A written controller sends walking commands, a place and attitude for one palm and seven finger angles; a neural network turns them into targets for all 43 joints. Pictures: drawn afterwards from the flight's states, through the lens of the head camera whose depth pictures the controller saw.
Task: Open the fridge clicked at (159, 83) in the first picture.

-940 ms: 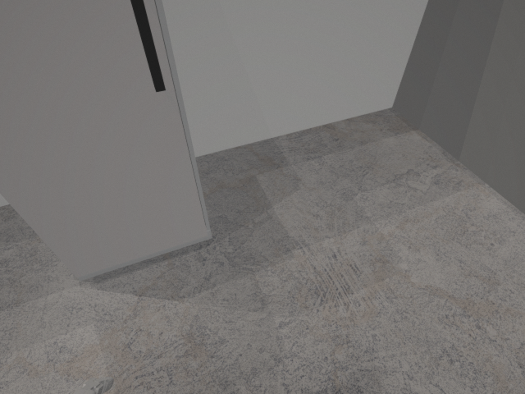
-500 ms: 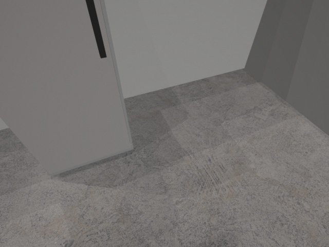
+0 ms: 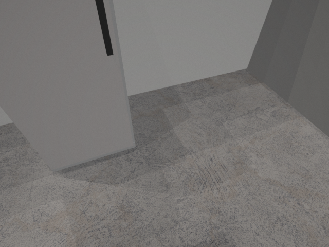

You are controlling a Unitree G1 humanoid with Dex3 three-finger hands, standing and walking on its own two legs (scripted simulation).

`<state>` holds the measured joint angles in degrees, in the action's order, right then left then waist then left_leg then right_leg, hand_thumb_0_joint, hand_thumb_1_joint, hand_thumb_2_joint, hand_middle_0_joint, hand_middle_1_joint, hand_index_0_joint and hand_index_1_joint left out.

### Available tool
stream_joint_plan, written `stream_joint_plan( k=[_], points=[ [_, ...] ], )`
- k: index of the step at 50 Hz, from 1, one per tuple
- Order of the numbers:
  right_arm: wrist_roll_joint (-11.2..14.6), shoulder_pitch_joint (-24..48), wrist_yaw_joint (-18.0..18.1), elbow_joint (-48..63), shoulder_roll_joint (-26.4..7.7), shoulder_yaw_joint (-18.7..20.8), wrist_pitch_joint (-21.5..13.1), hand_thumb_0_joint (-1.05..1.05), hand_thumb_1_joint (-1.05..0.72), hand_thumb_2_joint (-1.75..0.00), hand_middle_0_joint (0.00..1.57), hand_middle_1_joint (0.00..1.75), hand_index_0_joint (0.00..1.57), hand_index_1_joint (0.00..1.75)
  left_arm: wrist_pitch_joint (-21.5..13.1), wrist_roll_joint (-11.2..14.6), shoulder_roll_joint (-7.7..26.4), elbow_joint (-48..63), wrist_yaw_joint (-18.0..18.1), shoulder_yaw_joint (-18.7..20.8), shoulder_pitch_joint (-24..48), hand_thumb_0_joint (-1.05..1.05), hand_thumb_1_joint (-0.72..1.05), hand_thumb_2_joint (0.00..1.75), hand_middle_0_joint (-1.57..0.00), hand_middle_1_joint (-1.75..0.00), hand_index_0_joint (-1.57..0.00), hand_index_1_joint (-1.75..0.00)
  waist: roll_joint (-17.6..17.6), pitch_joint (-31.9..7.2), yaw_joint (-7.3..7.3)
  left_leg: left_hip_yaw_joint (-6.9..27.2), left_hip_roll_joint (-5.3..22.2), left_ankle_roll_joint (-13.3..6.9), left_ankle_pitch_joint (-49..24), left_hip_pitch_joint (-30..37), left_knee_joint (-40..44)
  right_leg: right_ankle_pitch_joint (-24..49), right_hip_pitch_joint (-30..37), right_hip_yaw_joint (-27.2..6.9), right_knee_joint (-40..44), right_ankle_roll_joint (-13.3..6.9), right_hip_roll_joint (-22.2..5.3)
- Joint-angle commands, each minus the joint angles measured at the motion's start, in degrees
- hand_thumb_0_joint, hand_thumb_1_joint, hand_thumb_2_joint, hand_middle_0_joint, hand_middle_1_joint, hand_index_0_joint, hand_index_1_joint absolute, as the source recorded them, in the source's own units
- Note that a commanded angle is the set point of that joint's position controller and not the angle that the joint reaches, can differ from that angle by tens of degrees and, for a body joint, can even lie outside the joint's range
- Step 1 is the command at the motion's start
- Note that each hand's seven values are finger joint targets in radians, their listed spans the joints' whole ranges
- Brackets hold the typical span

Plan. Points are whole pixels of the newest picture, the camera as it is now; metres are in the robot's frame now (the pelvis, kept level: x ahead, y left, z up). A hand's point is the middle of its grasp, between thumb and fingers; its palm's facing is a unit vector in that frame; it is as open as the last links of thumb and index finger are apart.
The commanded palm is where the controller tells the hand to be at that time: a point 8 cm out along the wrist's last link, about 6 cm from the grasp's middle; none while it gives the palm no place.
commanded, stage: look at it before walking up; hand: right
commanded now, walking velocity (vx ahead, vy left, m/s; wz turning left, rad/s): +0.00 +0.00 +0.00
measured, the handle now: (101, 15) +0.82 +0.29 +0.19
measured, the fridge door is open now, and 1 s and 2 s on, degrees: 0 0 0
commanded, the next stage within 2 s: turn to face it in 0.60 s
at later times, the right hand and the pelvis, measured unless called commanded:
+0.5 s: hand out of the picture +0.09 -0.24 -0.16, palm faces -0.03 +0.95 -0.33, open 7.4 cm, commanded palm none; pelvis +0.01 +0.01 +0.00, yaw +0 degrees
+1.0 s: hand out of the picture +0.08 -0.21 -0.17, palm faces -0.09 +0.95 -0.28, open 7.4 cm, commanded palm none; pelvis +0.00 +0.01 -0.01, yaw +6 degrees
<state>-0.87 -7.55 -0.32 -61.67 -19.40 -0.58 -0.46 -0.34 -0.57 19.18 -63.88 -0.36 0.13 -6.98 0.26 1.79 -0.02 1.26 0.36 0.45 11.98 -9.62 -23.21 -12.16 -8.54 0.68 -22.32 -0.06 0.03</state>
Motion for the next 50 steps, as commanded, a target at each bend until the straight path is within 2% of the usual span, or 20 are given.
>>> stream_joint_plan(
  k=[1, 11, 16, 27, 37, 38, 40, 41, 42, 46, 48, 49, 50],
  points=[
    [0.22, 2.59, 0.99, 3.4, -11.96, 2.51, -1.17, 0.0, -0.9, -0.9, 0.2, 0.3, 0.2, 0.3, -1.54, -0.02, 11.57, 3.94, 0.84, 2.21, 2.95, 0.0, 0.9, 0.9, -0.2, -0.3, -0.2, -0.3, 0.94, -3.05, 0.02, 6.24, 6.56, -2.36, -3.47, -0.03, 4.58, 4.34, 0.18, -5.9, 4.22, -1.48, -6.33],
    [0.29, 2.59, 1.09, 3.38, -11.74, 2.59, -1.29, 0.0, -0.9, -0.9, 0.2, 0.3, 0.2, 0.3, -1.63, -0.03, 11.53, 3.71, 0.99, 2.16, 3.12, 0.0, 0.9, 0.9, -0.2, -0.3, -0.2, -0.3, -0.17, -4.1, 0.02, 5.9, 6.62, -2.46, -8.74, 1.32, 3.87, 7.92, 1.42, -5.61, 3.94, -1.26, -6.63],
    [0.28, 2.74, 1.07, 3.3, -11.74, 2.59, -1.21, 0.0, -0.9, -0.9, 0.2, 0.3, 0.2, 0.3, -1.62, 0.04, 11.55, 3.7, 1.06, 2.12, 3.23, 0.0, 0.9, 0.9, -0.2, -0.3, -0.2, -0.3, -0.76, -3.68, -0.02, 5.51, 6.5, -2.33, -8.89, 1.51, 3.92, 7.92, 1.48, -5.41, 4.37, -1.22, -6.87],
    [0.31, 2.34, 1.12, 3.09, -11.69, 2.66, -1.35, 0.0, -0.9, -0.9, 0.2, 0.3, 0.2, 0.3, -1.7, 0.08, 11.75, 3.79, 1.22, 2.1, 3.51, 0.0, 0.9, 0.9, -0.2, -0.3, -0.2, -0.3, 0.0, -5.15, -0.05, 5.22, 6.69, -2.36, -13.31, 2.83, 3.7, 11.98, 3.51, -5.33, 3.94, -1.23, -7.05],
    [0.26, 2.48, 1.08, 3.17, -11.93, 2.82, -1.26, 0.0, -0.9, -0.9, 0.2, 0.3, 0.2, 0.3, -1.54, 0.05, 11.72, 3.71, 1.32, 2.17, 3.66, 0.0, 0.9, 0.9, -0.2, -0.3, -0.2, -0.3, 0.02, -3.48, -0.07, 5.81, 6.51, -2.45, -12.4, 1.99, 4.61, 10.12, 3.52, -4.81, 4.46, -0.99, -7.15],
    [0.21, 2.48, 1.07, 3.52, -11.68, 2.96, -0.99, 0.0, -0.9, -0.9, 0.2, 0.3, 0.2, 0.3, -1.43, 0.0, 11.42, 3.94, 1.43, 2.25, 2.95, 0.0, 0.9, 0.9, -0.2, -0.3, -0.2, -0.3, -0.14, -3.52, 0.09, 6.23, 6.3, -2.68, -14.19, 1.71, 3.86, 11.0, 3.58, -4.33, 3.38, -0.88, -7.31],
    [0.27, -0.03, 1.3, 3.44, -7.01, 2.42, 0.33, 0.0, -0.9, -0.9, 0.2, 0.3, 0.2, 0.3, -0.73, -0.13, 6.3, 3.81, 1.71, 1.6, 0.24, 0.0, 0.9, 0.9, -0.2, -0.3, -0.2, -0.3, -0.07, -3.97, 0.2, 6.66, 6.19, -2.16, -17.67, 0.44, 1.24, 12.35, 3.9, -2.05, 0.92, -0.03, -7.55],
    [0.29, -0.94, 1.38, 3.8, -5.92, 2.27, 0.97, 0.0, -0.9, -0.9, 0.2, 0.3, 0.2, 0.3, -0.26, -0.1, 5.06, 4.12, 1.87, 1.49, -1.03, 0.0, 0.9, 0.9, -0.2, -0.3, -0.2, -0.3, 0.31, -3.58, 0.36, 6.92, 5.95, -2.02, -18.5, -0.51, -0.02, 12.26, 3.54, -1.33, 0.03, 0.3, -7.69],
    [0.21, -1.26, 1.35, 4.36, -6.03, 2.52, 1.42, 0.0, -0.9, -0.9, 0.2, 0.3, 0.2, 0.3, 0.11, -0.12, 5.26, 4.82, 2.05, 1.83, -1.49, 0.0, 0.9, 0.9, -0.2, -0.3, -0.2, -0.3, 0.35, -2.92, 0.34, 7.24, 5.58, -2.06, -18.7, -1.87, -1.19, 11.71, 3.29, -0.77, -0.74, 0.31, -7.9],
    [-0.12, -1.97, 0.84, 7.35, -5.78, 3.58, 2.52, 0.0, -0.9, -0.9, 0.2, 0.3, 0.2, 0.3, 0.94, -0.32, 6.43, 7.96, 2.36, 3.31, -1.66, 0.0, 0.9, 0.9, -0.2, -0.3, -0.2, -0.3, -1.7, -1.64, 0.46, 7.36, 3.14, -1.97, -14.51, -7.79, -6.67, 6.88, 1.66, -1.29, -1.7, -0.91, -10.24],
    [-0.14, -2.33, 0.5, 8.55, -4.76, 3.83, 2.7, 0.0, -0.9, -0.9, 0.2, 0.3, 0.2, 0.3, 1.0, -0.33, 7.13, 9.22, 2.42, 4.01, -1.57, 0.0, 0.9, 0.9, -0.2, -0.3, -0.2, -0.3, -4.71, -2.12, 0.24, 5.37, 0.98, -1.28, -10.83, -9.65, -12.21, 7.13, 1.39, -3.16, -0.55, -2.69, -13.24],
    [-0.16, -2.89, 0.31, 9.14, -4.05, 3.95, 2.86, 0.0, -0.9, -0.9, 0.2, 0.3, 0.2, 0.3, 0.91, -0.33, 7.41, 9.92, 2.42, 4.35, -1.29, 0.0, 0.9, 0.9, -0.2, -0.3, -0.2, -0.3, -7.11, -2.29, 0.1, 3.64, -0.03, -0.8, -4.47, -10.85, -16.98, 8.24, 0.92, -4.11, 0.58, -4.26, -15.79],
    [-0.19, -3.01, 0.15, 9.77, -3.11, 4.06, 3.13, 0.0, -0.9, -0.9, 0.2, 0.3, 0.2, 0.3, 0.71, -0.39, 7.52, 10.4, 2.35, 4.61, -0.94, 0.0, 0.9, 0.9, -0.2, -0.3, -0.2, -0.3, -10.36, -1.56, -0.1, 1.23, -1.03, -0.09, 7.87, -12.54, -22.98, 11.37, 0.18, -5.65, 2.15, -6.59, -18.73]
  ],
)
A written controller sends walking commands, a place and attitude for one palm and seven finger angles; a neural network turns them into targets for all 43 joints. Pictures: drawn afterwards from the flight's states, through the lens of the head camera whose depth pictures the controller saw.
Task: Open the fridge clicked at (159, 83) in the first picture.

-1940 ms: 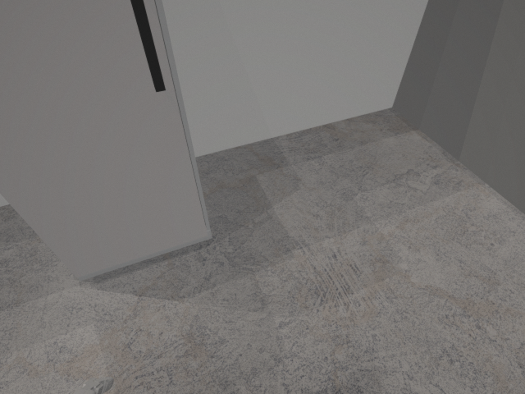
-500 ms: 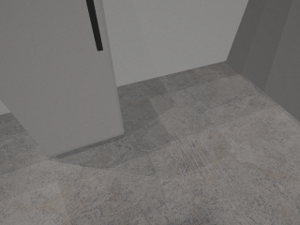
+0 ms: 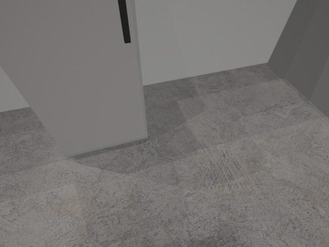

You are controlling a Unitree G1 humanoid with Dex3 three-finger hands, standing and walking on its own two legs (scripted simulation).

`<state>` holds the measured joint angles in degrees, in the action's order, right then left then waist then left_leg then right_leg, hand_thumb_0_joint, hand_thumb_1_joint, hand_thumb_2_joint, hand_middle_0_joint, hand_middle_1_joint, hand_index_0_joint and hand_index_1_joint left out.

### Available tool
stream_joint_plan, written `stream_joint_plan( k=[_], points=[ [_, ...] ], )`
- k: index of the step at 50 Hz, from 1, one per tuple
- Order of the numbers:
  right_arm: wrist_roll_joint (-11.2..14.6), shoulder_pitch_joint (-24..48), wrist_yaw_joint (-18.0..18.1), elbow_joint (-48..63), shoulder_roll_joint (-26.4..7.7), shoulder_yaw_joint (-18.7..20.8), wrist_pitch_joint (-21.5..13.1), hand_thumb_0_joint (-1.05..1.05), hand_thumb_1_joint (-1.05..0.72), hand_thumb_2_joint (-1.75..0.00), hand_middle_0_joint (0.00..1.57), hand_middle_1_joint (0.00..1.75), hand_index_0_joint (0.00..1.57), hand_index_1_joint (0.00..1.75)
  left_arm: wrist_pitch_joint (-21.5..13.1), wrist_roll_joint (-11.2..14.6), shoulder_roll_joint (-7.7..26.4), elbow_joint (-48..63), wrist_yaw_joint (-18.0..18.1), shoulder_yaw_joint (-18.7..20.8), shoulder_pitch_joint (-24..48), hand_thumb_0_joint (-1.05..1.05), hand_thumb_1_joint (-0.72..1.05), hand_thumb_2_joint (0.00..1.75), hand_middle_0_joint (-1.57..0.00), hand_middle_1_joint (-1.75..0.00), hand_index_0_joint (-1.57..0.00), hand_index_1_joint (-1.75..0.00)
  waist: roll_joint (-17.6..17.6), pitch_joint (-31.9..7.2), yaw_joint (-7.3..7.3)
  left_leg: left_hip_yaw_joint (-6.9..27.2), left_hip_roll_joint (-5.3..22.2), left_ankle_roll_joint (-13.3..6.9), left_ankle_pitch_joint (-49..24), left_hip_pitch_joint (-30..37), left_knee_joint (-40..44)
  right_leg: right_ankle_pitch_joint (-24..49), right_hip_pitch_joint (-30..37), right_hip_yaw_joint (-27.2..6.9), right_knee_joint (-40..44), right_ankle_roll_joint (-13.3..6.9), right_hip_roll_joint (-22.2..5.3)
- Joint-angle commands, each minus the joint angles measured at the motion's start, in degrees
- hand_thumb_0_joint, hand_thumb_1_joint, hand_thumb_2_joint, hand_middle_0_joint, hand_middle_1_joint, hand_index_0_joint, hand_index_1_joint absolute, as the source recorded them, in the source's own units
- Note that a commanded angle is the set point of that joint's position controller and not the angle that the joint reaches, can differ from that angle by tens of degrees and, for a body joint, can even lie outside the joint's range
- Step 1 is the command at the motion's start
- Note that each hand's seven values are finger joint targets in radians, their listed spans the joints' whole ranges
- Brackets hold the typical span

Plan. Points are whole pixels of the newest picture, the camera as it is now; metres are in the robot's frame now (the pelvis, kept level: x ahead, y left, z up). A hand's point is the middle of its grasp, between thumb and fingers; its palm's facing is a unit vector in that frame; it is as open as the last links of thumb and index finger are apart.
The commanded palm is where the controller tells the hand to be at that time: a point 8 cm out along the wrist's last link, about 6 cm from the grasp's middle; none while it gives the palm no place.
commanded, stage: turn to face it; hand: right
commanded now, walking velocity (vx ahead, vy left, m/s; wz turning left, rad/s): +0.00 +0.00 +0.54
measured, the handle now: (121, 0) +0.85 +0.19 +0.20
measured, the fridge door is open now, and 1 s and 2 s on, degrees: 0 0 0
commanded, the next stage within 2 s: take the last steps up to it in 0.60 s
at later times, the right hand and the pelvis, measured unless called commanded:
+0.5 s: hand out of the picture +0.05 -0.16 -0.15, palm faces -0.12 +0.96 -0.24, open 7.4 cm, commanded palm none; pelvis -0.02 +0.03 +0.01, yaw +11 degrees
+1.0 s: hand out of the picture +0.09 -0.22 -0.17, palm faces -0.32 +0.93 -0.15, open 7.4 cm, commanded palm none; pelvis -0.01 -0.04 +0.02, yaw +21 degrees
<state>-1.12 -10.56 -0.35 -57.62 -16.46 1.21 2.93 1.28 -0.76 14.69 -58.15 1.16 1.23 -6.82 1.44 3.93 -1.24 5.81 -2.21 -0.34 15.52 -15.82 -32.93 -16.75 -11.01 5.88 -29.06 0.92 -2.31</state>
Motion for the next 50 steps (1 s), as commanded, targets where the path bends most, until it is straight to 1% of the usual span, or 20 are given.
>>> stream_joint_plan(
  k=[1, 3, 5, 6, 7, 8, 9, 10, 13, 19, 29, 33, 34, 35, 36, 37, 38, 40, 43, 50],
  points=[
    [0.05, -0.11, 0.09, 6.43, -5.18, 2.56, -0.07, 0.0, -0.9, -0.9, 0.2, 0.3, 0.2, 0.3, -1.09, -0.29, 11.72, 5.25, 0.74, 3.68, -0.73, 0.0, 0.9, 0.9, -0.2, -0.3, -0.2, -0.3, -13.46, -3.35, 1.08, -4.73, 1.89, 1.18, 11.91, -7.25, -17.85, 19.33, 2.1, -11.32, 9.76, -9.72, -18.38],
    [0.06, -2.24, -0.15, 6.82, -4.69, 3.06, -0.02, 0.0, -0.9, -0.9, 0.2, 0.3, 0.2, 0.3, -1.19, -0.43, 11.21, 6.86, 0.73, 3.94, 1.4, 0.0, 0.9, 0.9, -0.2, -0.3, -0.2, -0.3, -12.3, -3.7, -0.46, -4.02, 4.42, 0.67, 13.44, -3.58, -16.86, 21.46, -1.45, -8.81, 6.73, -9.83, -19.09],
    [-0.19, -9.41, -0.38, 5.28, -4.13, 3.68, -0.67, 0.0, -0.9, -0.9, 0.2, 0.3, 0.2, 0.3, -0.74, -0.52, 10.73, 7.52, 0.63, 4.25, 4.1, 0.0, 0.9, 0.9, -0.2, -0.3, -0.2, -0.3, -7.55, -5.12, -4.2, -5.58, 4.69, 0.6, 1.19, 4.98, -3.09, 15.82, -5.25, -2.4, -4.8, -4.81, -14.89],
    [-0.85, -11.43, 0.06, 5.03, -8.38, 4.38, -1.71, 0.0, -0.9, -0.9, 0.2, 0.3, 0.2, 0.3, -0.08, -0.09, 7.56, 8.06, 0.33, 3.83, 1.98, 0.0, 0.9, 0.9, -0.2, -0.3, -0.2, -0.3, 7.95, -4.84, -4.37, 5.38, 10.79, -0.96, -10.36, 7.76, 10.23, 0.73, -11.58, 2.48, -19.61, 0.07, -6.75],
    [-0.78, -11.55, 0.92, 5.48, -13.24, 4.94, -2.35, 0.0, -0.9, -0.9, 0.2, 0.3, 0.2, 0.3, 0.09, 0.12, 3.6, 10.05, 0.18, 3.02, 1.71, 0.0, 0.9, 0.9, -0.2, -0.3, -0.2, -0.3, 20.77, -3.33, -3.35, 27.7, 22.77, -5.65, -24.93, 6.47, 16.5, -18.5, -22.35, -0.36, -32.87, 2.53, 1.19],
    [-0.1, -11.4, 1.57, 5.88, -12.32, 4.74, -2.13, 0.0, -0.9, -0.9, 0.2, 0.3, 0.2, 0.3, 0.49, 0.27, 5.16, 9.97, 0.39, 3.23, 1.21, 0.0, 0.9, 0.9, -0.2, -0.3, -0.2, -0.3, 14.46, -5.22, -2.92, 24.71, 23.48, -9.41, -24.4, 5.59, 17.1, -17.23, -19.87, -7.42, -35.63, 1.66, -0.22],
    [-0.18, -8.5, 1.74, 6.75, -10.37, 4.81, -2.03, 0.0, -0.9, -0.9, 0.2, 0.3, 0.2, 0.3, 0.49, 0.26, 5.08, 9.07, 0.24, 3.51, 0.9, 0.0, 0.9, 0.9, -0.2, -0.3, -0.2, -0.3, 11.42, -4.2, -1.77, 21.83, 20.55, -10.47, -14.25, 3.6, 17.4, -13.22, -20.11, -8.18, -36.88, 1.21, -1.42],
    [-0.19, -5.78, 1.69, 7.52, -9.18, 4.74, -2.03, 0.0, -0.9, -0.9, 0.2, 0.3, 0.2, 0.3, 0.29, 0.2, 5.01, 8.2, 0.08, 3.56, 1.47, 0.0, 0.9, 0.9, -0.2, -0.3, -0.2, -0.3, 9.2, -2.56, -1.21, 22.03, 18.72, -10.67, -8.77, 1.73, 17.46, -10.24, -20.98, -8.1, -38.53, 1.36, -1.73],
    [0.2, -3.88, 1.66, 7.91, -6.0, 4.05, -2.72, 0.0, -0.9, -0.9, 0.2, 0.3, 0.2, 0.3, 0.1, -0.26, 4.09, 5.9, -0.1, 3.38, -1.89, 0.0, 0.9, 0.9, -0.2, -0.3, -0.2, -0.3, 2.71, -5.12, 0.74, 14.84, 14.31, -8.76, -13.94, 4.52, 15.26, -2.99, -19.72, -7.7, -37.19, 2.23, -1.91],
    [0.05, -8.64, 1.84, 6.32, -4.67, 4.29, -2.92, 0.0, -0.9, -0.9, 0.2, 0.3, 0.2, 0.3, 0.31, -0.39, 2.67, 5.67, 0.49, 3.02, -1.84, 0.0, 0.9, 0.9, -0.2, -0.3, -0.2, -0.3, 3.94, -8.2, -0.61, 13.94, 12.93, -8.54, -20.52, 11.68, 13.93, -2.73, -21.22, -7.53, -32.33, 3.14, -0.87],
    [-0.82, -7.42, 2.03, 6.52, -5.66, 4.75, -2.26, 0.0, -0.9, -0.9, 0.2, 0.3, 0.2, 0.3, -0.6, 0.3, 1.53, 6.13, 0.74, 2.43, -2.14, 0.0, 0.9, 0.9, -0.2, -0.3, -0.2, -0.3, 5.37, -7.23, -1.13, 19.66, 13.34, -11.42, -16.14, 6.65, 15.3, -8.41, -12.02, -7.12, -14.06, 1.25, 0.45],
    [-0.17, -3.95, 1.84, 6.78, -5.47, 4.65, -1.79, 0.0, -0.9, -0.9, 0.2, 0.3, 0.2, 0.3, -1.51, 0.73, 1.09, 3.86, 1.16, 2.32, -9.91, 0.0, 0.9, 0.9, -0.2, -0.3, -0.2, -0.3, 4.98, -8.15, 2.47, 16.94, 9.55, -7.06, -11.49, -1.33, 12.3, 2.04, 2.85, -5.52, 3.73, -0.05, 1.49],
    [0.14, -3.55, 1.66, 7.33, -3.82, 4.28, -1.67, 0.0, -0.9, -0.9, 0.2, 0.3, 0.2, 0.3, -2.0, 0.68, 2.49, 3.4, 1.42, 2.45, -12.0, 0.0, 0.9, 0.9, -0.2, -0.3, -0.2, -0.3, 0.66, -8.38, 3.34, 13.97, 6.31, -4.77, -5.22, -6.76, 9.46, 2.33, 8.57, -7.49, 7.86, -1.1, -1.35],
    [0.51, -3.82, 1.31, 7.93, -0.96, 3.69, -1.52, 0.0, -0.9, -0.9, 0.2, 0.3, 0.2, 0.3, -2.32, 0.02, 5.95, 3.91, 1.34, 2.99, -12.04, 0.0, 0.9, 0.9, -0.2, -0.3, -0.2, -0.3, -11.67, -6.79, 3.36, 6.83, -0.13, -2.01, 3.79, -14.59, 0.35, -1.06, 10.54, -20.11, 14.86, -4.6, -11.47],
    [0.26, -3.27, 1.05, 8.24, -0.24, 3.57, -1.46, 0.0, -0.9, -0.9, 0.2, 0.3, 0.2, 0.3, -1.69, -0.5, 8.91, 5.24, 1.29, 3.27, -10.05, 0.0, 0.9, 0.9, -0.2, -0.3, -0.2, -0.3, -18.41, -2.92, 2.93, -0.94, -3.25, 0.88, 14.19, -17.86, -10.57, -4.19, 4.63, -28.73, 18.63, -8.46, -20.47],
    [-0.43, -2.14, 0.79, 8.0, -1.63, 4.23, -1.0, 0.0, -0.9, -0.9, 0.2, 0.3, 0.2, 0.3, -1.56, -0.85, 8.55, 5.89, 1.43, 3.01, -8.11, 0.0, 0.9, 0.9, -0.2, -0.3, -0.2, -0.3, -13.59, -0.67, 2.81, 0.46, -0.91, 1.6, 12.62, -16.16, -19.14, -10.32, -2.45, -28.97, 20.69, -10.41, -22.0],
    [-1.07, -3.25, 0.53, 6.96, -2.51, 4.85, -0.6, 0.0, -0.9, -0.9, 0.2, 0.3, 0.2, 0.3, -1.83, -0.85, 6.51, 5.91, 1.59, 2.54, -6.32, 0.0, 0.9, 0.9, -0.2, -0.3, -0.2, -0.3, -13.86, 0.87, 1.14, 0.89, -0.22, 1.73, 10.14, -17.3, -25.17, -13.98, -4.72, -27.57, 21.97, -9.99, -19.71],
    [-1.49, -4.75, -0.74, 5.67, -1.52, 4.94, -1.01, 0.0, -0.9, -0.9, 0.2, 0.3, 0.2, 0.3, -2.75, -0.88, 5.4, 5.93, 1.57, 2.12, -6.8, 0.0, 0.9, 0.9, -0.2, -0.3, -0.2, -0.3, -6.63, 1.98, 0.21, -1.09, 0.29, 2.02, 4.37, -19.8, -31.9, -13.91, -2.9, -20.59, 21.19, -7.72, -14.83],
    [-1.22, -5.16, -1.34, 4.45, 0.23, 4.17, -1.67, 0.0, -0.9, -0.9, 0.2, 0.3, 0.2, 0.3, -4.02, -0.5, 3.65, 3.66, 1.62, 1.99, -12.08, 0.0, 0.9, 0.9, -0.2, -0.3, -0.2, -0.3, -7.82, 1.72, 1.37, -2.52, 1.46, 2.51, -1.71, -23.96, -34.21, -7.32, 3.18, -15.11, 19.91, -5.23, -11.78],
    [-0.92, -1.15, -1.6, 3.93, 1.71, 3.59, -1.63, 0.0, -0.9, -0.9, 0.2, 0.3, 0.2, 0.3, -5.26, -0.62, 1.78, -1.63, 2.17, 1.83, -22.21, 0.0, 0.9, 0.9, -0.2, -0.3, -0.2, -0.3, -8.38, 4.18, 3.72, -3.32, 5.59, 3.27, -4.54, -27.72, -30.1, 1.98, 8.9, -14.47, 20.1, -6.79, -15.37]
  ],
)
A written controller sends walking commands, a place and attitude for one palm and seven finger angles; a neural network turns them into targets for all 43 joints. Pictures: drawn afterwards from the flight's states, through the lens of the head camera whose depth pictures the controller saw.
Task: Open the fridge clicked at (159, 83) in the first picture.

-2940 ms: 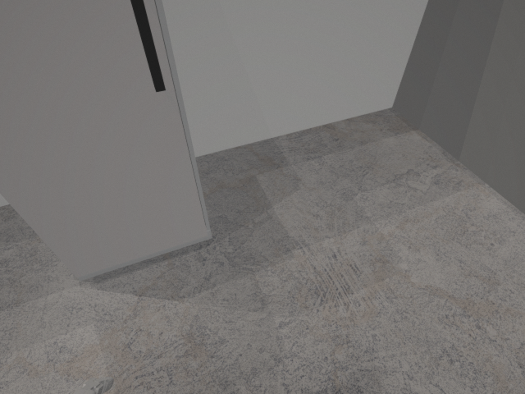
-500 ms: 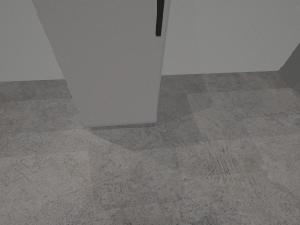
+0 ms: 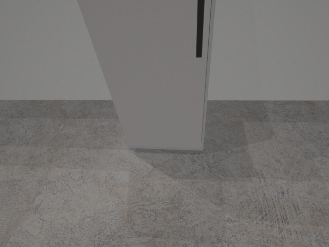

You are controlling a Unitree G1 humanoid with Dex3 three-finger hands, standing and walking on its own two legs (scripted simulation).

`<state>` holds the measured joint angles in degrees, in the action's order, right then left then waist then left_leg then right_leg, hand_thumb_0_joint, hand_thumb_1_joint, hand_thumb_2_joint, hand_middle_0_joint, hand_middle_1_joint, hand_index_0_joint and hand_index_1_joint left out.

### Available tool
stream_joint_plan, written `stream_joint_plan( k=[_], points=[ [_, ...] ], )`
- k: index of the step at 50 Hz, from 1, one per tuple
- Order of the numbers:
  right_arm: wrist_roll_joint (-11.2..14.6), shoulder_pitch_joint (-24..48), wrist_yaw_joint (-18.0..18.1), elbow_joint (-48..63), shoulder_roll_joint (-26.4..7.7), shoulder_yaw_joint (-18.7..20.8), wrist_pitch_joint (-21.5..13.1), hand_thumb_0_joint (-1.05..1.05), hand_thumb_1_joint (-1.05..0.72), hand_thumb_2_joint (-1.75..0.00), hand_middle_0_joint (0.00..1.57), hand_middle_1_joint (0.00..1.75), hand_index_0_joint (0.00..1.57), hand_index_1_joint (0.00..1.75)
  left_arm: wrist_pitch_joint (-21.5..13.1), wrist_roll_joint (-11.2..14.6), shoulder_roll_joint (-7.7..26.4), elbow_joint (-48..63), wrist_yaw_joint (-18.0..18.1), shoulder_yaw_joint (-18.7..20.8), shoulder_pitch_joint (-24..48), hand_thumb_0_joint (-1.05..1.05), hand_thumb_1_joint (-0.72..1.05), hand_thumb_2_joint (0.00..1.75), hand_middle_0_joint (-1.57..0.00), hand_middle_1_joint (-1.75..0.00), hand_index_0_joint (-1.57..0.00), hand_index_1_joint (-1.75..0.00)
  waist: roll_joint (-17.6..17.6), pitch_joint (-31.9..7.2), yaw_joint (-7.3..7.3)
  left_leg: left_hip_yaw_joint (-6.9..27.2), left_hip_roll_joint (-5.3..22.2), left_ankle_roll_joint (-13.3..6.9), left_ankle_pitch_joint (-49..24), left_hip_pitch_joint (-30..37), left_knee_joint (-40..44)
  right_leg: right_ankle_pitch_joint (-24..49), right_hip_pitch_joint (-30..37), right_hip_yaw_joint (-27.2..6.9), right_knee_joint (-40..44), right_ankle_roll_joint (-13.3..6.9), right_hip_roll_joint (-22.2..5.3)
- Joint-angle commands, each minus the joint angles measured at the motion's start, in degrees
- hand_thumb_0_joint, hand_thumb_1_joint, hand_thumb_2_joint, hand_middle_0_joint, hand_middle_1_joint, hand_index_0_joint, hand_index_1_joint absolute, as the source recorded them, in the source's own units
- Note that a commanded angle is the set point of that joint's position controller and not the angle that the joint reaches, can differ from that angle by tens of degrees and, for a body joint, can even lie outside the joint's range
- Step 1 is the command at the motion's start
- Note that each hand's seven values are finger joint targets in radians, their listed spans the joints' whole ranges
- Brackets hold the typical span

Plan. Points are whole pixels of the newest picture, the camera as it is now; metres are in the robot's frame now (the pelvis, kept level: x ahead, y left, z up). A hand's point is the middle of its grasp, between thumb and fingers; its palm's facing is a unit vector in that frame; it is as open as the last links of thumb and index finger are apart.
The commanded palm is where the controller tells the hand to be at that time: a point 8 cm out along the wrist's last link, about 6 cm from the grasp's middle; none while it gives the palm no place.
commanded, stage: take the last steps up to it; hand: right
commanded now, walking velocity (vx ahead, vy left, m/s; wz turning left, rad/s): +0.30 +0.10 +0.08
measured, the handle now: (200, 20) +0.88 -0.09 +0.19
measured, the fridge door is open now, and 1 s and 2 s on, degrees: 0 0 0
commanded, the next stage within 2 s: come to a stop and stand still in 0.98 s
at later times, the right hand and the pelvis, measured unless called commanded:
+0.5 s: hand (202, 221) +0.25 -0.08 -0.17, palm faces +0.07 +0.99 -0.14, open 7.1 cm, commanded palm none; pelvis +0.14 +0.09 -0.01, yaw -1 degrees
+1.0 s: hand (217, 213) +0.28 -0.13 -0.19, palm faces +0.07 +0.99 -0.12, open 7.4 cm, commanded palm none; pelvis +0.32 +0.04 -0.01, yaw +0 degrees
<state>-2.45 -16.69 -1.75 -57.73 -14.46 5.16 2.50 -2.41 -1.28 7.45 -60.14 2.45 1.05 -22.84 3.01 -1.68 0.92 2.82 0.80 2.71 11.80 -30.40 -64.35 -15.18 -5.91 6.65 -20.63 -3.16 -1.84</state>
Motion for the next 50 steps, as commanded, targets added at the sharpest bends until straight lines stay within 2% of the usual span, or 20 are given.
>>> stream_joint_plan(
  k=[1, 10, 13, 15, 16, 17, 18, 19, 22, 25, 29, 35, 38, 39, 40, 41, 42, 45, 47, 50],
  points=[
    [0.4, 5.75, -0.27, 3.93, -0.14, -0.57, -1.25, 0.0, -0.9, -0.9, 0.2, 0.3, 0.2, 0.3, -1.65, -0.14, 8.71, -0.3, 0.87, 1.95, -7.29, 0.0, 0.9, 0.9, -0.2, -0.3, -0.2, -0.3, -9.9, 9.58, 1.91, -0.85, 3.02, 0.19, -0.79, -13.33, 2.49, 2.0, 4.81, -14.73, 11.5, -3.03, -15.97],
    [0.95, 15.46, -0.47, 3.97, 3.48, -2.29, -2.76, 0.0, -0.9, -0.9, 0.2, 0.3, 0.2, 0.3, -1.28, -0.98, 7.59, -5.21, 0.18, 1.98, -12.96, 0.0, 0.9, 0.9, -0.2, -0.3, -0.2, -0.3, -13.41, 10.2, 4.32, -8.56, 3.91, -1.68, 3.29, -3.64, 21.56, 14.33, 3.67, -9.13, 8.83, -4.99, -15.64],
    [1.22, 14.77, -0.2, 3.41, 3.32, -2.16, -3.63, 0.0, -0.9, -0.9, 0.2, 0.3, 0.2, 0.3, -0.97, -1.13, 8.03, -5.73, -0.09, 2.32, -11.78, 0.0, 0.9, 0.9, -0.2, -0.3, -0.2, -0.3, -13.72, 8.48, 3.19, -10.36, 2.18, -2.82, 5.33, 3.82, 28.79, 16.37, 2.51, -8.5, 5.89, -4.37, -15.65],
    [1.08, 7.11, 0.19, 0.53, 2.38, -1.47, -4.44, 0.0, -0.9, -0.9, 0.2, 0.3, 0.2, 0.3, -0.88, -0.52, 7.91, -6.06, -0.17, 2.3, -10.77, 0.0, 0.9, 0.9, -0.2, -0.3, -0.2, -0.3, -10.71, 4.15, -0.89, -12.44, -0.36, -3.74, 0.1, 17.98, 37.18, 22.44, -0.55, -4.97, -2.88, -2.17, -13.3],
    [0.88, -0.21, 0.64, -2.16, -0.17, -0.96, -5.22, 0.0, -0.9, -0.9, 0.2, 0.3, 0.2, 0.3, -1.09, 0.13, 7.21, -6.19, -0.6, 2.39, -10.94, 0.0, 0.9, 0.9, -0.2, -0.3, -0.2, -0.3, -7.53, -1.0, -3.88, -9.31, 2.21, -5.31, -2.63, 31.12, 38.82, 22.47, -5.83, -2.77, -12.11, -0.13, -11.48],
    [0.67, -8.79, 1.47, -4.53, -5.06, 0.33, -6.08, 0.0, -0.9, -0.9, 0.2, 0.3, 0.2, 0.3, -1.37, 0.77, 4.69, -5.04, -1.29, 1.91, -11.15, 0.0, 0.9, 0.9, -0.2, -0.3, -0.2, -0.3, 2.68, -7.17, -7.17, 3.18, 14.41, -9.27, 1.48, 45.63, 40.85, 8.25, -18.7, 1.21, -26.13, 2.27, -7.28],
    [1.5, -13.57, 2.23, -5.68, -10.01, 1.22, -6.2, 0.0, -0.9, -0.9, 0.2, 0.3, 0.2, 0.3, -1.02, 0.93, 2.59, -2.67, -1.16, 1.29, -10.2, 0.0, 0.9, 0.9, -0.2, -0.3, -0.2, -0.3, 12.37, -10.53, -7.02, 21.76, 26.71, -13.32, -1.84, 50.64, 45.65, -19.25, -29.9, 0.11, -43.05, 3.68, -1.2],
    [2.07, -12.66, 2.59, -5.78, -9.25, 1.09, -5.74, 0.0, -0.9, -0.9, 0.2, 0.3, 0.2, 0.3, -0.64, 0.58, 4.5, -1.75, -1.19, 1.84, -5.18, 0.0, 0.9, 0.9, -0.2, -0.3, -0.2, -0.3, 6.51, -5.53, -8.0, 19.25, 26.04, -14.07, -2.62, 43.27, 48.52, -17.51, -32.05, -5.06, -49.31, 2.47, -3.08],
    [1.72, -1.45, 2.88, -3.63, -0.99, -0.95, -6.14, 0.0, -0.9, -0.9, 0.2, 0.3, 0.2, 0.3, 0.25, -0.06, 2.26, -1.65, -1.82, 2.53, -1.41, 0.0, 0.9, 0.9, -0.2, -0.3, -0.2, -0.3, 0.86, 6.88, -2.67, 8.86, 20.46, -11.73, 6.12, 22.88, 53.36, -6.09, -30.45, -5.59, -50.22, 2.94, -8.02],
    [0.97, -0.93, 3.04, -3.49, 3.56, -2.15, -7.0, 0.0, -0.9, -0.9, 0.2, 0.3, 0.2, 0.3, 1.56, -0.6, -0.58, -2.44, -2.2, 2.56, -4.08, 0.0, 0.9, 0.9, -0.2, -0.3, -0.2, -0.3, 0.3, 9.1, 1.02, -2.02, 15.68, -9.86, -3.37, 15.68, 54.57, -1.64, -26.08, -3.64, -44.57, 4.11, -7.44],
    [0.8, -1.27, 3.03, -2.65, 2.23, -2.18, -7.5, 0.0, -0.9, -0.9, 0.2, 0.3, 0.2, 0.3, 1.84, -0.54, 0.29, 1.12, -3.22, 2.91, 1.39, 0.0, 0.9, 0.9, -0.2, -0.3, -0.2, -0.3, 4.13, 9.67, 1.27, -4.9, 14.71, -11.0, -6.63, 15.29, 55.13, 1.96, -25.86, -2.2, -35.13, 4.77, -7.48],
    [0.65, -4.85, 2.83, -3.76, -2.14, -1.59, -7.33, 0.0, -0.9, -0.9, 0.2, 0.3, 0.2, 0.3, 0.5, -0.34, 2.86, 5.44, -4.4, 2.59, 12.42, 0.0, 0.9, 0.9, -0.2, -0.3, -0.2, -0.3, 4.4, 9.63, -1.45, -3.84, 15.18, -10.87, -9.84, 21.82, 51.66, 1.89, -22.46, 0.42, -19.85, 3.52, -5.33],
    [0.91, -5.39, 2.78, -4.41, -2.9, -1.27, -6.91, 0.0, -0.9, -0.9, 0.2, 0.3, 0.2, 0.3, -0.37, -0.61, 5.17, 3.98, -3.69, 2.87, 7.01, 0.0, 0.9, 0.9, -0.2, -0.3, -0.2, -0.3, -1.79, 5.69, 1.77, -5.85, 13.31, -9.37, -17.38, 20.35, 40.07, 3.19, -7.84, 2.67, -11.49, 2.25, -1.9],
    [1.28, -5.74, 2.59, -4.16, -1.99, -1.46, -6.77, 0.0, -0.9, -0.9, 0.2, 0.3, 0.2, 0.3, -0.79, -0.94, 8.19, 1.74, -3.12, 3.5, -0.43, 0.0, 0.9, 0.9, -0.2, -0.3, -0.2, -0.3, -7.88, 0.8, 4.83, -8.79, 9.99, -7.36, -17.21, 16.29, 27.7, 6.12, 4.13, -0.23, -7.4, 1.15, -3.42],
    [2.0, -8.55, 2.07, -3.12, 1.12, -1.87, -6.54, 0.0, -0.9, -0.9, 0.2, 0.3, 0.2, 0.3, -1.24, -1.61, 15.08, 0.54, -2.38, 4.93, -6.8, 0.0, 0.9, 0.9, -0.2, -0.3, -0.2, -0.3, -23.01, -6.01, 5.9, -13.63, 1.93, -3.72, 2.7, 4.24, 9.53, 11.68, 16.04, -19.83, -2.77, -4.12, -18.59],
    [1.74, -6.37, 2.01, -1.47, 0.6, -2.12, -6.78, 0.0, -0.9, -0.9, 0.2, 0.3, 0.2, 0.3, -0.7, -0.49, 17.31, -0.05, -1.75, 4.93, -9.4, 0.0, 0.9, 0.9, -0.2, -0.3, -0.2, -0.3, -24.52, -7.9, 6.28, -8.39, -0.76, -3.59, 22.26, -2.34, -3.22, 18.25, 17.89, -29.24, 2.79, -8.37, -25.6],
    [1.4, -4.49, 2.39, -2.25, -0.97, -1.69, -6.21, 0.0, -0.9, -0.9, 0.2, 0.3, 0.2, 0.3, -0.56, -0.15, 14.88, -0.19, -1.17, 4.28, -5.36, 0.0, 0.9, 0.9, -0.2, -0.3, -0.2, -0.3, -20.04, -4.9, 5.17, -4.11, 2.22, -4.22, 19.51, -2.92, -7.97, 15.17, 12.27, -24.84, 4.16, -7.58, -24.06],
    [0.9, -2.92, 1.39, -3.81, 2.24, -1.65, -5.16, 0.0, -0.9, -0.9, 0.2, 0.3, 0.2, 0.3, -1.65, -0.06, 8.47, 2.19, -0.81, 2.24, 4.12, 0.0, 0.9, 0.9, -0.2, -0.3, -0.2, -0.3, -7.76, 5.03, 0.7, -3.4, 6.4, -2.72, 8.07, -1.3, -6.1, 19.04, -2.32, -12.51, 6.45, -4.58, -18.53],
    [0.85, -6.54, 1.58, -4.99, 4.29, -1.87, -4.01, 0.0, -0.9, -0.9, 0.2, 0.3, 0.2, 0.3, -2.01, 0.18, 7.49, 1.62, -0.62, 1.94, 4.85, 0.0, 0.9, 0.9, -0.2, -0.3, -0.2, -0.3, -7.99, 3.4, -1.25, -4.32, 6.17, -1.89, 5.72, 1.92, -2.9, 22.36, -3.97, -6.32, 6.77, -3.77, -16.02],
    [0.75, -7.17, 1.78, -4.86, 5.06, -1.62, -2.88, 0.0, -0.9, -0.9, 0.2, 0.3, 0.2, 0.3, -2.07, 0.24, 6.16, 1.03, -0.51, 2.16, 4.05, 0.0, 0.9, 0.9, -0.2, -0.3, -0.2, -0.3, -9.18, 3.55, -2.12, -5.16, 6.1, -1.02, 2.06, 2.01, 1.77, 23.56, -4.36, -3.38, 7.92, -4.0, -14.43]
  ],
)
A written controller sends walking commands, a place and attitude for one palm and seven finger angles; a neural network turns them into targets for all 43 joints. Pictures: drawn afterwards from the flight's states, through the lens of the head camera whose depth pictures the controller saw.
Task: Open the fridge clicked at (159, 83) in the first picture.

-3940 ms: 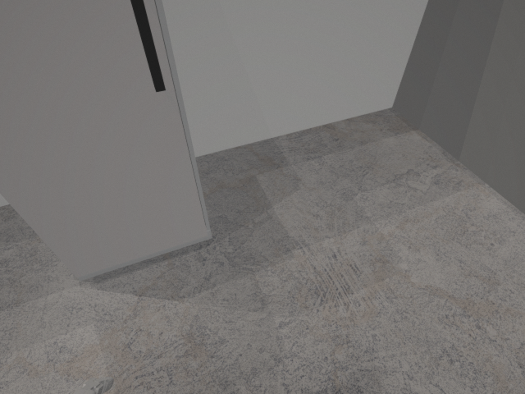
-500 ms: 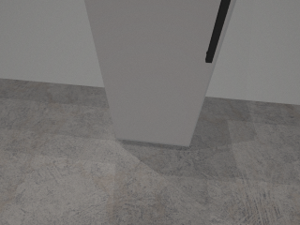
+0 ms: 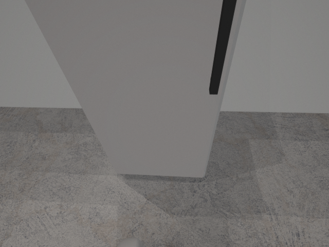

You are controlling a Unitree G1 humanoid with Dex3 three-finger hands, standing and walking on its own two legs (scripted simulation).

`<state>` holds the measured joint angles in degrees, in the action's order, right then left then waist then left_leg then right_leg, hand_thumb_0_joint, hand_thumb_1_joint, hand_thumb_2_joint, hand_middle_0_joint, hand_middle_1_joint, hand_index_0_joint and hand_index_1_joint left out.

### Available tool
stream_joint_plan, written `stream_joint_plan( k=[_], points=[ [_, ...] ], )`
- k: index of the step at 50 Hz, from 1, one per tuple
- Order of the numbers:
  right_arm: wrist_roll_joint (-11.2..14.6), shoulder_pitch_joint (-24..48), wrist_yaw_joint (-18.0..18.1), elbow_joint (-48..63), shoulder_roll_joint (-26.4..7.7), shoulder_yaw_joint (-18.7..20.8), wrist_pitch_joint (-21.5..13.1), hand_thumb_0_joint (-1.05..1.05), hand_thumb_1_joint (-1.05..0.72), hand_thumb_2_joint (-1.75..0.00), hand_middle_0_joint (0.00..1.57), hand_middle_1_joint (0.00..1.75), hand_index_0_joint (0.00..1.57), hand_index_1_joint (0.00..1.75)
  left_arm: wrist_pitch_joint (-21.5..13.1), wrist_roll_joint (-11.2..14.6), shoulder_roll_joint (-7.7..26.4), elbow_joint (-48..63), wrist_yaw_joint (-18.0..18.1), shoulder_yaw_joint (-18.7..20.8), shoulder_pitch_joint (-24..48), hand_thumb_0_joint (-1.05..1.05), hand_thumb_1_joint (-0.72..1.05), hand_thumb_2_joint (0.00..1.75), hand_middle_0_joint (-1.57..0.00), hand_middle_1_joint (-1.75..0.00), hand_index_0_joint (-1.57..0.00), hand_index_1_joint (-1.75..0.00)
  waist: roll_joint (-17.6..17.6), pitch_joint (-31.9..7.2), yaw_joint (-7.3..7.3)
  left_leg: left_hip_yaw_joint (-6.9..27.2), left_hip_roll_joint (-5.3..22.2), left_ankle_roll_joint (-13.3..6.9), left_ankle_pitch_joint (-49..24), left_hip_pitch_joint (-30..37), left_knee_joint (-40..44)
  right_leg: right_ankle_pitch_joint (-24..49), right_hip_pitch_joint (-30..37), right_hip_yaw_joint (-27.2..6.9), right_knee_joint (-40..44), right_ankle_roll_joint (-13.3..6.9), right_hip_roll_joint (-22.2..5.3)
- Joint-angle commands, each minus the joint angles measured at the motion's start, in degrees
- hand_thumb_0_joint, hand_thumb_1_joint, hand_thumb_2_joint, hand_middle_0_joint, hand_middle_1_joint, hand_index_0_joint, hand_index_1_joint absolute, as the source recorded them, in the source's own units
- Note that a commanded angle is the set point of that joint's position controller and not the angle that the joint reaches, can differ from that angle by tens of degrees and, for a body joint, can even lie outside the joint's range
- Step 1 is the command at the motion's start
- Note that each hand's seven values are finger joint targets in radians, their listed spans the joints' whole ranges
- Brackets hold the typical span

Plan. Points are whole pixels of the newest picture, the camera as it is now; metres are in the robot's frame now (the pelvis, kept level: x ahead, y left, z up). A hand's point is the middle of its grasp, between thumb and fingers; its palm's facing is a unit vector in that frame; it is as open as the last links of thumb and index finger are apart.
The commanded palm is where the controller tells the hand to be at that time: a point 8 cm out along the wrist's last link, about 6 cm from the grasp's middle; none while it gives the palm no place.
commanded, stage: come to a stop and stand still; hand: right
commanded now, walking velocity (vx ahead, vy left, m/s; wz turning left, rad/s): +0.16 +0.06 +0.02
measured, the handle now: (219, 45) +0.56 -0.13 +0.20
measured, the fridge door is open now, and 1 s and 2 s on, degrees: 0 0 0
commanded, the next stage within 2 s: look again from close up in 1.72 s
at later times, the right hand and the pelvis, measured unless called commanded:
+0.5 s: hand out of the picture +0.15 -0.15 -0.17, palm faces +0.06 +0.97 -0.22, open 7.3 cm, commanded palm none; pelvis +0.06 +0.02 -0.01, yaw -2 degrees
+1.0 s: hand out of the picture +0.01 -0.21 -0.18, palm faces +0.01 +0.99 -0.16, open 7.4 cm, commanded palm none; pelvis +0.02 -0.02 +0.01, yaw +1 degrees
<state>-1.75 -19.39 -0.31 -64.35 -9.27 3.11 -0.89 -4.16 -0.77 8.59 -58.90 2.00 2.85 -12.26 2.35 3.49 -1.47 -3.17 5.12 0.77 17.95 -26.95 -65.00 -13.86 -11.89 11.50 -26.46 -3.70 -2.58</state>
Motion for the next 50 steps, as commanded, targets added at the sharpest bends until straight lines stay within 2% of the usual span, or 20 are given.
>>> stream_joint_plan(
  k=[1, 5, 9, 11, 12, 13, 14, 15, 17, 21, 28, 29, 30, 31, 32, 33, 36, 38, 44, 50],
  points=[
    [0.0, -3.16, 0.31, 2.01, -0.24, 0.33, 0.65, 0.0, -0.9, -0.9, 0.2, 0.3, 0.2, 0.3, -0.19, -0.28, 5.31, -0.67, -0.08, 0.28, -7.21, 0.0, 0.9, 0.9, -0.2, -0.3, -0.2, -0.3, -8.02, -1.24, 0.63, 0.62, 1.82, 0.98, -4.75, -2.04, 4.53, 21.78, 2.18, -8.24, 13.99, -3.76, -13.51],
    [0.19, 3.31, 0.43, 4.28, 0.01, -0.15, 0.69, 0.0, -0.9, -0.9, 0.2, 0.3, 0.2, 0.3, 0.48, -0.7, 5.71, -1.99, -0.04, 0.34, -8.98, 0.0, 0.9, 0.9, -0.2, -0.3, -0.2, -0.3, -8.24, 1.35, 1.83, -0.87, 1.61, 1.04, -4.63, -0.37, 17.91, 25.91, 3.11, -7.98, 12.35, -5.13, -13.83],
    [0.47, 2.08, 1.54, 3.58, -0.68, -0.48, 0.46, 0.0, -0.9, -0.9, 0.2, 0.3, 0.2, 0.3, 1.84, -0.73, 5.77, -3.46, 0.52, 0.06, -8.36, 0.0, 0.9, 0.9, -0.2, -0.3, -0.2, -0.3, -9.45, -0.6, 0.59, -1.86, -0.72, 0.44, -8.43, 10.97, 33.75, 32.71, 3.51, -6.8, 3.69, -2.29, -12.26],
    [0.22, -2.05, 2.15, 2.43, -5.48, 0.14, -0.37, 0.0, -0.9, -0.9, 0.2, 0.3, 0.2, 0.3, 2.38, 0.12, 4.13, -3.97, 0.21, 0.13, -9.74, 0.0, 0.9, 0.9, -0.2, -0.3, -0.2, -0.3, -2.5, -4.77, -0.74, 2.56, 3.34, -0.07, -30.97, 21.46, 40.89, 16.34, -0.41, -5.33, -3.08, 2.16, -7.74],
    [0.23, -1.55, 2.62, 2.74, -8.62, 0.4, -0.67, 0.0, -0.9, -0.9, 0.2, 0.3, 0.2, 0.3, 2.85, 0.72, 2.27, -3.51, -0.1, 0.14, -11.62, 0.0, 0.9, 0.9, -0.2, -0.3, -0.2, -0.3, 4.27, -6.98, 0.46, 10.98, 11.7, -4.03, -49.35, 25.48, 38.05, -0.13, -5.58, -4.37, -6.86, 4.15, -3.83],
    [0.48, -0.85, 2.62, 3.42, -10.86, 0.69, -0.57, 0.0, -0.9, -0.9, 0.2, 0.3, 0.2, 0.3, 3.87, 0.89, 1.72, -3.43, -0.15, 0.35, -13.29, 0.0, 0.9, 0.9, -0.2, -0.3, -0.2, -0.3, 6.04, -6.7, 1.28, 12.34, 17.73, -8.82, -60.58, 24.34, 38.72, -15.41, -6.48, -4.66, -11.57, 5.09, -0.95],
    [0.5, -0.34, 2.68, 3.81, -10.9, 0.75, -0.34, 0.0, -0.9, -0.9, 0.2, 0.3, 0.2, 0.3, 4.76, 0.76, 1.15, -3.52, 0.19, 0.59, -12.66, 0.0, 0.9, 0.9, -0.2, -0.3, -0.2, -0.3, 5.62, -7.1, 0.82, 11.36, 19.15, -11.83, -61.47, 22.52, 40.0, -20.43, -5.69, -5.78, -18.62, 5.16, -0.42],
    [0.41, 0.4, 3.02, 3.71, -10.58, 1.25, -0.4, 0.0, -0.9, -0.9, 0.2, 0.3, 0.2, 0.3, 5.45, 0.68, 1.15, -3.23, 0.23, 0.6, -11.43, 0.0, 0.9, 0.9, -0.2, -0.3, -0.2, -0.3, 10.78, -8.26, 0.07, 12.64, 18.42, -13.15, -61.3, 22.45, 40.34, -22.48, -7.37, -7.4, -25.33, 5.25, -0.43],
    [0.43, 3.0, 3.6, 4.88, -9.35, 1.34, 0.07, 0.0, -0.9, -0.9, 0.2, 0.3, 0.2, 0.3, 6.16, 0.48, 2.65, -2.57, 0.18, 1.16, -9.43, 0.0, 0.9, 0.9, -0.2, -0.3, -0.2, -0.3, 10.9, -7.39, -0.26, 11.8, 17.77, -13.57, -57.83, 21.32, 41.03, -20.53, -11.18, -11.19, -33.69, 5.45, -0.04],
    [0.03, 7.74, 3.99, 8.01, -9.84, 2.4, 1.03, 0.0, -0.9, -0.9, 0.2, 0.3, 0.2, 0.3, 7.26, 0.1, 2.32, -0.83, -0.72, 1.55, -7.4, 0.0, 0.9, 0.9, -0.2, -0.3, -0.2, -0.3, 5.5, -7.6, 0.66, 7.68, 15.73, -11.73, -41.78, 16.07, 42.94, -15.55, -11.4, -11.42, -34.96, 6.54, 0.22],
    [-0.47, 10.68, 3.11, 10.08, -9.73, 2.55, 2.11, 0.0, -0.9, -0.9, 0.2, 0.3, 0.2, 0.3, 5.61, 0.01, 1.57, 0.4, -1.38, 1.13, -10.79, 0.0, 0.9, 0.9, -0.2, -0.3, -0.2, -0.3, 8.41, -6.99, 2.63, 7.02, 9.89, -6.88, -5.13, 7.49, 43.89, -5.9, 0.98, -7.18, -7.64, 5.54, 1.34],
    [0.03, 11.02, 2.88, 10.23, -8.78, 2.15, 2.5, 0.0, -0.9, -0.9, 0.2, 0.3, 0.2, 0.3, 5.13, 0.01, 2.41, -0.32, -1.35, 0.99, -13.15, 0.0, 0.9, 0.9, -0.2, -0.3, -0.2, -0.3, 4.73, -6.67, 3.93, 5.26, 7.68, -4.39, 2.39, 3.34, 40.6, -1.67, 5.93, -7.66, 0.04, 5.36, 0.91],
    [0.74, 9.81, 2.57, 10.78, -5.67, 1.29, 2.91, 0.0, -0.9, -0.9, 0.2, 0.3, 0.2, 0.3, 4.4, -0.38, 5.78, -0.03, -1.22, 1.43, -12.98, 0.0, 0.9, 0.9, -0.2, -0.3, -0.2, -0.3, -8.16, -5.15, 3.81, 2.11, 2.41, -1.51, 7.37, -0.84, 32.28, -7.45, 4.5, -17.35, 8.43, 3.95, -5.22],
    [1.14, 9.57, 2.36, 11.25, -2.2, 0.72, 3.22, 0.0, -0.9, -0.9, 0.2, 0.3, 0.2, 0.3, 4.07, -0.99, 9.9, 2.12, -0.9, 2.0, -9.42, 0.0, 0.9, 0.9, -0.2, -0.3, -0.2, -0.3, -22.01, -0.56, 3.51, -1.06, -3.05, 1.38, 10.93, -2.02, 24.21, -15.68, -5.66, -30.89, 18.54, 0.9, -15.93],
    [0.83, 10.24, 2.22, 10.91, -3.54, 0.94, 3.27, 0.0, -0.9, -0.9, 0.2, 0.3, 0.2, 0.3, 4.26, -1.39, 10.7, 3.99, -0.63, 1.49, -3.69, 0.0, 0.9, 0.9, -0.2, -0.3, -0.2, -0.3, -18.86, 2.86, 2.32, 4.05, -2.21, 0.73, 7.93, 2.31, 19.61, -23.38, -15.13, -32.79, 22.05, -2.19, -18.08],
    [0.24, 9.27, 2.05, 10.04, -4.47, 1.24, 3.68, 0.0, -0.9, -0.9, 0.2, 0.3, 0.2, 0.3, 3.79, -1.58, 9.79, 4.41, -0.1, 1.21, -1.07, 0.0, 0.9, 0.9, -0.2, -0.3, -0.2, -0.3, -19.47, 3.83, 1.25, 5.9, -1.66, 0.69, 6.38, 2.05, 15.26, -22.76, -15.49, -32.26, 23.01, -2.24, -17.22],
    [0.1, 4.57, 0.89, 6.35, -3.96, 1.27, 3.07, 0.0, -0.9, -0.9, 0.2, 0.3, 0.2, 0.3, 3.04, -1.11, 7.86, 3.43, 0.72, 0.25, -1.11, 0.0, 0.9, 0.9, -0.2, -0.3, -0.2, -0.3, -8.88, 3.92, 0.22, 6.58, -3.21, 1.27, -0.96, -1.88, 9.82, -11.83, -5.89, -22.86, 18.92, 0.13, -11.99],
    [0.22, 3.28, 0.67, 5.13, -4.41, 1.1, 2.69, 0.0, -0.9, -0.9, 0.2, 0.3, 0.2, 0.3, 2.75, -0.6, 7.25, 2.54, 1.07, 0.22, -3.56, 0.0, 0.9, 0.9, -0.2, -0.3, -0.2, -0.3, -8.03, 2.8, 0.98, 6.08, -3.04, 1.99, -2.55, -3.82, 10.36, -3.52, 0.89, -19.61, 17.54, -0.01, -11.35],
    [0.45, 5.14, 0.71, 5.57, -4.05, 0.68, 3.05, 0.0, -0.9, -0.9, 0.2, 0.3, 0.2, 0.3, 2.84, -0.85, 8.06, -1.4, 2.17, 0.81, -11.51, 0.0, 0.9, 0.9, -0.2, -0.3, -0.2, -0.3, -9.05, -2.01, 4.22, 4.9, -2.29, 2.66, 3.51, -3.15, 15.86, 24.46, 13.52, -20.42, 11.47, -4.12, -15.59],
    [0.82, 6.01, 0.84, 4.54, -2.22, -0.04, 3.4, 0.0, -0.9, -0.9, 0.2, 0.3, 0.2, 0.3, 3.71, -0.9, 8.65, -3.35, 1.83, 1.17, -10.78, 0.0, 0.9, 0.9, -0.2, -0.3, -0.2, -0.3, -11.91, -2.45, 4.42, 2.33, -2.24, 1.66, 7.34, 5.64, 23.8, 20.94, 7.88, -19.65, 10.58, -4.89, -15.18]
  ],
)
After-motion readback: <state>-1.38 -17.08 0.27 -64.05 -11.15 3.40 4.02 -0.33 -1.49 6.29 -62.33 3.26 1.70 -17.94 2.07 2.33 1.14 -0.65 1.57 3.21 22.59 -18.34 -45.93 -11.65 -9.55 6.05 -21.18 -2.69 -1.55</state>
